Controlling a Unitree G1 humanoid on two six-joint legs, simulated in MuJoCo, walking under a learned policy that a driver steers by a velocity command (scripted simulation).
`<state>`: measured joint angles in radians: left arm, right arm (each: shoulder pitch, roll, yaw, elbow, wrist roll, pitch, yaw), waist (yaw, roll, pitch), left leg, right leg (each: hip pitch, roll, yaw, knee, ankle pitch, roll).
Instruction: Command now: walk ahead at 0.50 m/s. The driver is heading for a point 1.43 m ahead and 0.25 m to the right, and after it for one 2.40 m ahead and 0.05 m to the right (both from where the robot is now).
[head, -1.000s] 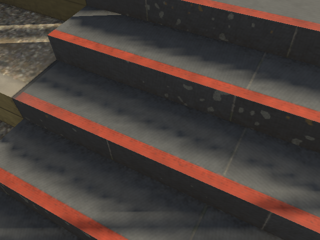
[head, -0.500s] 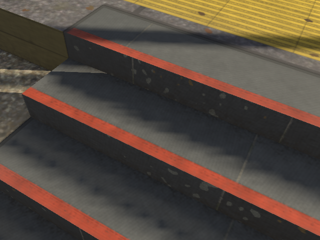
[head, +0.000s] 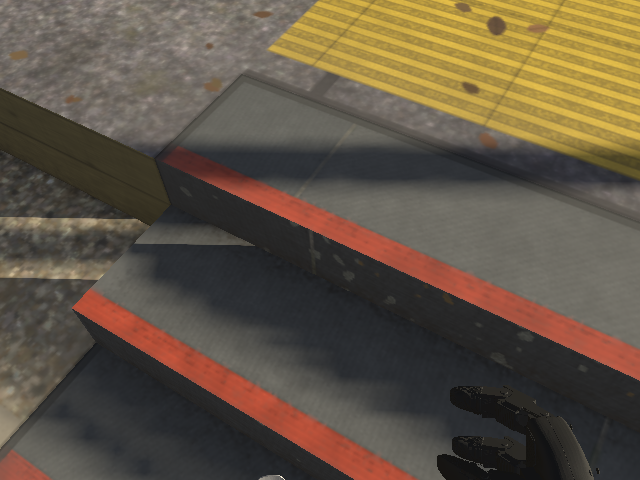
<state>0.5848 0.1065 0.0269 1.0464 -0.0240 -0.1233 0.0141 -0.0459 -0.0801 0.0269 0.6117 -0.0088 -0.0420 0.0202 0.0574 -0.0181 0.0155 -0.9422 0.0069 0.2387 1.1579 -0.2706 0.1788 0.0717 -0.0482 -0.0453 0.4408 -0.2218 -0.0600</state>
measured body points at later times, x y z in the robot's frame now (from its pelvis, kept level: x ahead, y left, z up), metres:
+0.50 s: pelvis +0.28 +0.00 +0.14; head +0.30 +0.01 +0.59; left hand +0.53 +0.11 +0.07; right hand +0.16 -0.20 +0.00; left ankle +0.16 +0.06 -0.61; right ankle +0.43 -0.09 -0.43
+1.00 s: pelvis +0.58 -0.01 +0.26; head +0.59 -0.03 +0.71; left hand +0.42 +0.16 +0.13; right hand +0.82 -0.16 +0.18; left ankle +0.75 +0.11 -0.21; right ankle +0.43 -0.08 -0.47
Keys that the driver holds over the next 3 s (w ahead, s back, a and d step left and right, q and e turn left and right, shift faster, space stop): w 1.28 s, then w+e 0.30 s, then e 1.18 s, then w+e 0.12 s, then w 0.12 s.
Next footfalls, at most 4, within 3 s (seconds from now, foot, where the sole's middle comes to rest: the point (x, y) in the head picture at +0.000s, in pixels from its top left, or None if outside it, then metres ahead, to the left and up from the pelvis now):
0.54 right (420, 418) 0.47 -0.09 -0.51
1.14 left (311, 167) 0.90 0.11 -0.37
1.68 right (434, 56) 1.24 -0.14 -0.37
2.12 left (352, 22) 1.37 0.04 -0.37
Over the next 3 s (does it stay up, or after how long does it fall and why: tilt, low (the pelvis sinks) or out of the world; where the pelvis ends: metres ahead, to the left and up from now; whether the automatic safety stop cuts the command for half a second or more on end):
stays up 1.22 -0.05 0.40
